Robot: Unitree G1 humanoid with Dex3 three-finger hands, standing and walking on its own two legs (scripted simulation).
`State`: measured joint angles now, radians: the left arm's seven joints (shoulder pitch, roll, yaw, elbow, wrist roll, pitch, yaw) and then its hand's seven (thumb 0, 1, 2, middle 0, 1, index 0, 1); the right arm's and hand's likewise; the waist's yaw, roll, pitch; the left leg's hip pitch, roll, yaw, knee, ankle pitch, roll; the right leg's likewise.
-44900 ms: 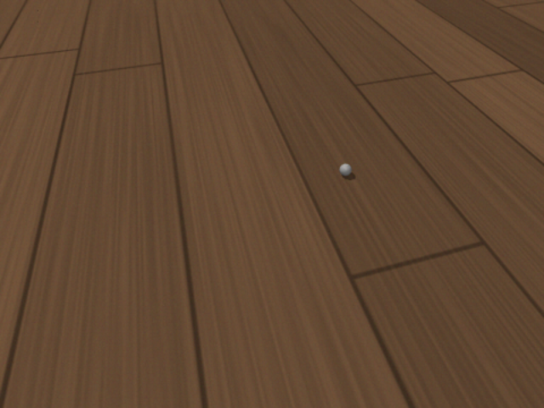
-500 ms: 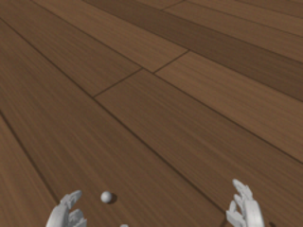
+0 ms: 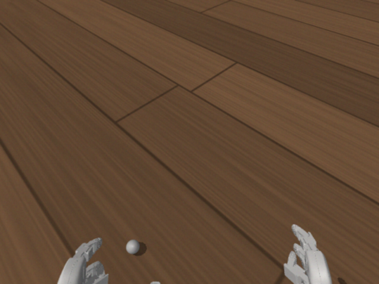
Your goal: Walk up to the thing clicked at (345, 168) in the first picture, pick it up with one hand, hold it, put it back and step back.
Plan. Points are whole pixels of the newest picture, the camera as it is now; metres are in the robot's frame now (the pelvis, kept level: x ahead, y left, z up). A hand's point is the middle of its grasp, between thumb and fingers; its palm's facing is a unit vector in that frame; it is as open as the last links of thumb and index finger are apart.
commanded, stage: home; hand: left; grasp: from above
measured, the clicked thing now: (132, 246) +0.42 +0.27 -0.68
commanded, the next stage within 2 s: stand in 0.14 s
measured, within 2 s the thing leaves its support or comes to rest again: neither
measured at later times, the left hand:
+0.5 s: hand out of the picture +0.11 +0.24 -0.10, palm faces +0.04 -0.94 -0.35, open 7.4 cm
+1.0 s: hand out of the picture +0.02 +0.24 -0.11, palm faces +0.06 -0.94 -0.34, open 7.4 cm
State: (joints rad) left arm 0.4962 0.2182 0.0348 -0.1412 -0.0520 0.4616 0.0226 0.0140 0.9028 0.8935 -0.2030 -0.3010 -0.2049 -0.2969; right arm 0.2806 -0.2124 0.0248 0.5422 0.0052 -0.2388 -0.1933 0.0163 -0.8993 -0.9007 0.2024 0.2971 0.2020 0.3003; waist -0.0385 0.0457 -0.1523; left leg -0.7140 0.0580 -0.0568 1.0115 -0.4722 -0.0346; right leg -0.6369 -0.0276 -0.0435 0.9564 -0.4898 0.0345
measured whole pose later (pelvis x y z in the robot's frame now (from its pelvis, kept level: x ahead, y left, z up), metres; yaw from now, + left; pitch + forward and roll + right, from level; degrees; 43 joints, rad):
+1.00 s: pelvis -0.01 +0.00 +0.06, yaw +2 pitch -4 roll -1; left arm 0.21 0.29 0.04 1.07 0.04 0.01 0.03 0.01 0.90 0.89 -0.21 -0.30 -0.21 -0.30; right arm 0.15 -0.28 -0.03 1.06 -0.03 0.01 -0.02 0.01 -0.90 -0.90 0.20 0.30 0.20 0.30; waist 0.02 0.02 0.07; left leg -0.22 0.02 -0.05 0.51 -0.22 -0.03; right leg -0.15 -0.06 -0.06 0.48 -0.26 0.04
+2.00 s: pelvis +0.00 +0.00 +0.07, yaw +3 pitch -3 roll +0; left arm 0.12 0.32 0.04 1.15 0.02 0.00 0.01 0.01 0.90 0.89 -0.21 -0.30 -0.21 -0.30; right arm 0.10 -0.33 -0.01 1.14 -0.02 -0.01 -0.01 0.01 -0.90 -0.90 0.20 0.30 0.20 0.30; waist 0.01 0.01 0.07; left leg -0.15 0.02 -0.05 0.38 -0.18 -0.03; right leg -0.08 -0.06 -0.07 0.36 -0.22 0.04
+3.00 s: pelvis -0.02 +0.02 +0.05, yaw +3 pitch -2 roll -1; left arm 0.06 0.36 0.08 0.99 0.02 0.03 0.01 0.01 0.90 0.89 -0.21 -0.30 -0.21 -0.30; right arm 0.08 -0.40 -0.05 0.99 0.00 0.05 0.02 0.01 -0.91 -0.90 0.20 0.30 0.20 0.30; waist -0.02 0.00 0.17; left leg -0.33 -0.03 -0.03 0.74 -0.35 0.05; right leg -0.25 -0.10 -0.07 0.60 -0.30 0.04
